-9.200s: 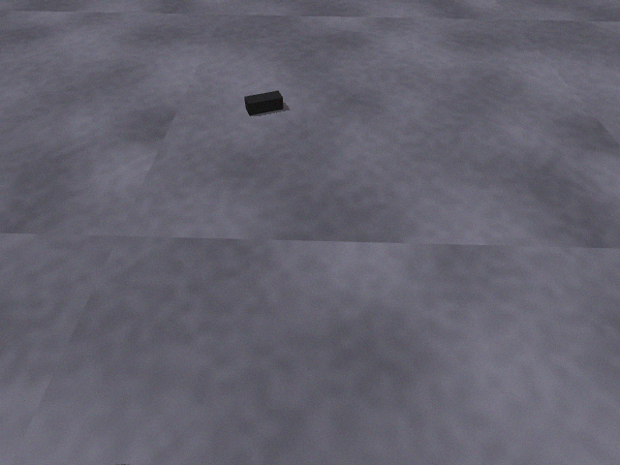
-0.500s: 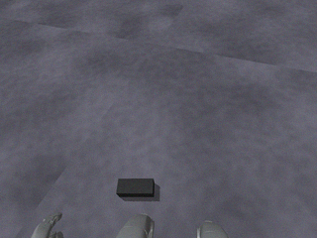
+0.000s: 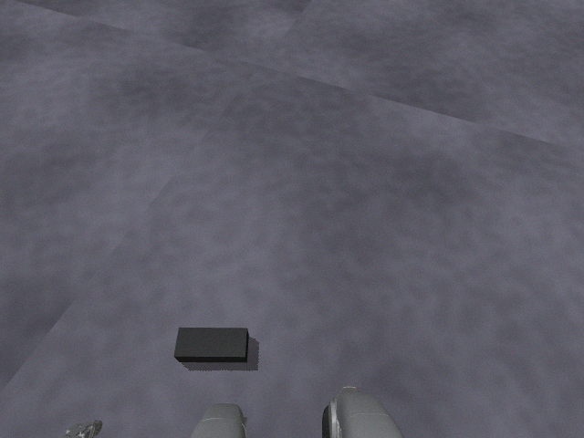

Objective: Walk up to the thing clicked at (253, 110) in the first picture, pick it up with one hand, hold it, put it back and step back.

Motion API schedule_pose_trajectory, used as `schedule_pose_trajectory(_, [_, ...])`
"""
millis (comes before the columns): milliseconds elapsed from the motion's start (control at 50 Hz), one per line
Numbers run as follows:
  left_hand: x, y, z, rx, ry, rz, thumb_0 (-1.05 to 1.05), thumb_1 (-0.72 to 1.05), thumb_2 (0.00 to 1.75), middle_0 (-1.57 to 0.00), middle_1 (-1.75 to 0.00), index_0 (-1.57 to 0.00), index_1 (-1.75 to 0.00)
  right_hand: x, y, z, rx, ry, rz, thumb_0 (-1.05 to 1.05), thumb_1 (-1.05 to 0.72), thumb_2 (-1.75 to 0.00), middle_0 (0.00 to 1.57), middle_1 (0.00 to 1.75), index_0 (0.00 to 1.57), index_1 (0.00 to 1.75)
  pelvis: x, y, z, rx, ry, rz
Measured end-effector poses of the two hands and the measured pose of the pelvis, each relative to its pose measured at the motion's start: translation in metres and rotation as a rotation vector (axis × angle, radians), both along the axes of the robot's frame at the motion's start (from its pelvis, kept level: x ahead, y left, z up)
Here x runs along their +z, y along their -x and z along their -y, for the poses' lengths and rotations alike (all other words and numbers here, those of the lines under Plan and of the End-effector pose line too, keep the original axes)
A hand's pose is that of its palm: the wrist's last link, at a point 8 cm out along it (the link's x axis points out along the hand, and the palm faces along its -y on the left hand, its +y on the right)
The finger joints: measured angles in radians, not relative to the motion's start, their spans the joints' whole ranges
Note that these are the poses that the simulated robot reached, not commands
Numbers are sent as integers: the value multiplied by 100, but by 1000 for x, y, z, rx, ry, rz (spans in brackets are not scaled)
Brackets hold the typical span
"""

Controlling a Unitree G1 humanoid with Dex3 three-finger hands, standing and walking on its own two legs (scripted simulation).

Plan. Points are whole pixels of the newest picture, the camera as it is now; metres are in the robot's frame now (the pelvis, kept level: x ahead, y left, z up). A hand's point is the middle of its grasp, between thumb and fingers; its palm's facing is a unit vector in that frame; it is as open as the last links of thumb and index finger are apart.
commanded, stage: walk up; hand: left
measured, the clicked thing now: (213, 345) +0.39 +0.24 -0.70
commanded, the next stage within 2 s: none
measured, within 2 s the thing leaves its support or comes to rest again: neither
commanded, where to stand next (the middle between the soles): +0.04 +0.02 m, yaw -2 degrees
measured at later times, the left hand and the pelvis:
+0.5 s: hand out of the picture +0.04 +0.38 -0.13, palm faces -0.04 -0.88 -0.48, open 7.4 cm; pelvis -0.02 +0.06 +0.01, yaw -1 degrees
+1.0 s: hand (130, 392) +0.18 +0.25 -0.13, palm faces -0.10 -0.92 -0.38, open 7.4 cm; pelvis +0.01 +0.02 +0.00, yaw -3 degrees
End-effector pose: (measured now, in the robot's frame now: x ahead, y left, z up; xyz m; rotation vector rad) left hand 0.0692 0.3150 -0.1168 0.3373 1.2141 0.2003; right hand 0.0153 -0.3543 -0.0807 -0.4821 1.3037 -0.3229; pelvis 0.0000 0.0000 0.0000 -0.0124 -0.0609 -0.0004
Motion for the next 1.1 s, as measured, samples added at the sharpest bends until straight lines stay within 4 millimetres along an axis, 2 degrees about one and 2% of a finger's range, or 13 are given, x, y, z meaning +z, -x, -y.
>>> schedule_pose_trajectory(60, [1,-9,18,-26,14,22,1,90,90,-20,-30,-20,-30,-13,-25,-5,11,-35,44,1,-91,-89,21,30,21,30,-1,4,1,4,-7,0])
schedule_pose_trajectory(120, [5,-18,22,-44,5,65,1,90,90,-20,-30,-21,-30,-24,-45,-19,41,-81,82,0,-91,-89,21,30,21,30,-2,7,-2,14,-9,-9])
schedule_pose_trajectory(180, [9,-22,10,-42,-30,114,1,90,90,-21,-30,-21,-30,-32,-57,-35,76,-116,97,0,-91,-89,21,30,21,30,-6,13,-9,23,-4,-16])
schedule_pose_trajectory(240, [12,-16,-16,-33,-80,139,1,90,90,-21,-30,-21,-30,-36,-62,-53,100,-139,111,0,-91,-89,21,30,21,30,-10,21,-21,30,1,-22])
schedule_pose_trajectory(300, [12,-4,-50,-20,-126,132,1,90,90,-21,-30,-21,-30,-37,-56,-70,106,-148,128,0,-91,-89,21,30,21,30,-16,28,-38,32,-13,-23])
schedule_pose_trajectory(360, [17,11,-76,7,-160,81,1,90,90,-20,-30,-21,-30,-34,-36,-86,83,-155,125,0,-91,-89,21,30,21,30,-12,29,-53,17,-13,-23])
schedule_pose_trajectory(480, [32,29,-100,7,-145,-16,1,90,90,-20,-30,-20,-30,-13,9,-102,4,-144,69,0,-90,-89,21,30,21,30,11,21,-61,-6,-11,-19])
schedule_pose_trajectory(580, [32,24,-91,-17,-86,-71,1,90,90,-20,-30,-20,-30,11,33,-90,-48,-93,45,0,-90,-89,21,30,21,30,23,7,-55,-36,-11,-11])
schedule_pose_trajectory(700, [26,-18,-48,-84,-12,-34,1,90,90,-20,-30,-20,-30,28,42,-56,-88,-42,4,0,-90,-89,21,30,21,30,27,-11,-38,-67,-4,-4])
schedule_pose_trajectory(800, [15,-63,-7,-125,-8,66,1,90,90,-20,-30,-20,-30,3,22,-31,-107,-57,-11,0,-90,-89,21,30,21,30,11,-20,-17,-72,4,-2])
schedule_pose_trajectory(900, [19,-88,21,-158,10,131,1,90,90,-20,-30,-20,-30,-16,-15,-39,-95,-107,61,1,-91,-89,21,30,21,30,9,-17,-14,-69,3,1])
schedule_pose_trajectory(1000, [23,-102,17,-155,-5,200,1,90,90,-20,-30,-21,-30,-28,-38,-56,-47,-146,100,0,-91,-89,21,30,21,30,3,-7,-21,-48,-6,-5])
schedule_pose_trajectory(1100, [17,-97,-14,-132,-30,233,1,90,90,-20,-30,-21,-30,-31,-34,-74,-11,-132,107,0,-91,-89,21,30,21,30,-7,13,-39,-26,-6,-15])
